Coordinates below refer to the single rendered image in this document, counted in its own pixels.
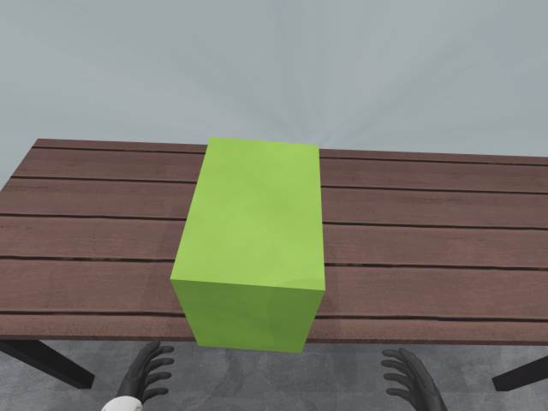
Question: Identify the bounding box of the table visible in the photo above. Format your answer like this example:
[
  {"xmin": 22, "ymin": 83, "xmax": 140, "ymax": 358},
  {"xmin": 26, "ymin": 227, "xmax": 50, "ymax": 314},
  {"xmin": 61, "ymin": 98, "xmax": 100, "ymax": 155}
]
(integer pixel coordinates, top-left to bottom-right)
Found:
[{"xmin": 0, "ymin": 139, "xmax": 548, "ymax": 391}]

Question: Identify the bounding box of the carton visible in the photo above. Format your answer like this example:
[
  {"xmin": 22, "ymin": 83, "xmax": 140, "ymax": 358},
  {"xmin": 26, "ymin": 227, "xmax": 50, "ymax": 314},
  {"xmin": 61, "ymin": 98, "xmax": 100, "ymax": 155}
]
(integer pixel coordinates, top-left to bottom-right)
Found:
[{"xmin": 170, "ymin": 137, "xmax": 325, "ymax": 353}]

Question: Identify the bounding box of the right robot hand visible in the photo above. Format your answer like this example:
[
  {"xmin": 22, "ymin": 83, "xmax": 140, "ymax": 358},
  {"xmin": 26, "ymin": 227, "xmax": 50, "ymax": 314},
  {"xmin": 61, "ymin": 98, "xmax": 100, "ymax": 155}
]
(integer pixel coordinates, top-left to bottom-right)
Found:
[{"xmin": 381, "ymin": 348, "xmax": 448, "ymax": 411}]

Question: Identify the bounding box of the left robot hand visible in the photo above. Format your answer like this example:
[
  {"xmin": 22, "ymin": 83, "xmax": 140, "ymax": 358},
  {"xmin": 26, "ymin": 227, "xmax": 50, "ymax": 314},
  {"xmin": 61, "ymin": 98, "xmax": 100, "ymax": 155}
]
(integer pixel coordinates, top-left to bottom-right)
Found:
[{"xmin": 115, "ymin": 339, "xmax": 174, "ymax": 405}]

